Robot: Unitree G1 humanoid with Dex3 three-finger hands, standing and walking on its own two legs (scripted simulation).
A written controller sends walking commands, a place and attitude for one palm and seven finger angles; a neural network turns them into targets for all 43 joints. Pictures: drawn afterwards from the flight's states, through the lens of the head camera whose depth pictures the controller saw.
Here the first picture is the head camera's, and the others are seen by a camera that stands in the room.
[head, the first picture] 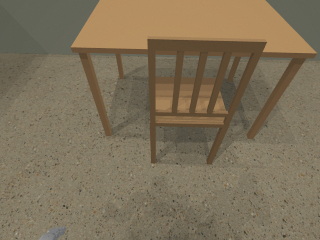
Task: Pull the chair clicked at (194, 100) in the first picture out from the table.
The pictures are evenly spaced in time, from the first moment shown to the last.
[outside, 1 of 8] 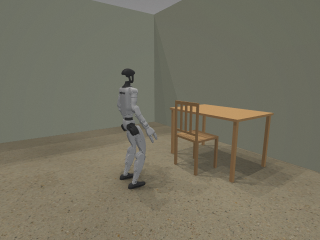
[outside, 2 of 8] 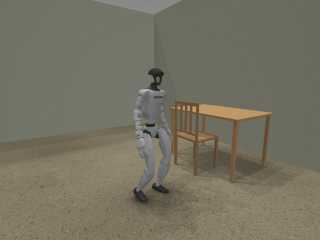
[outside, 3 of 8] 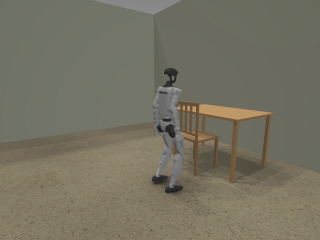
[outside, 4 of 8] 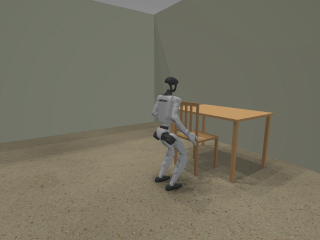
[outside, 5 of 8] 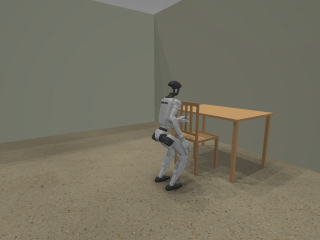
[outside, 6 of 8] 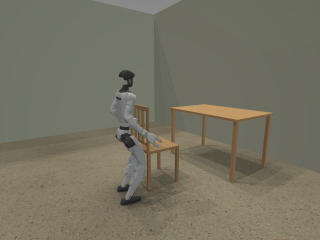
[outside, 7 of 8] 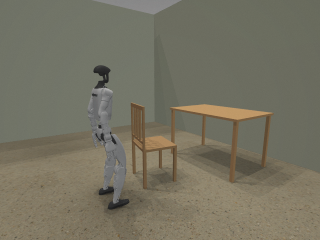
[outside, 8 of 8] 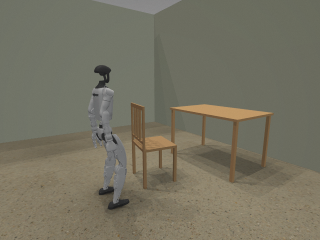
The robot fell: no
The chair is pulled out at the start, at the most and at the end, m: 0.00 0.66 0.65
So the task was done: yes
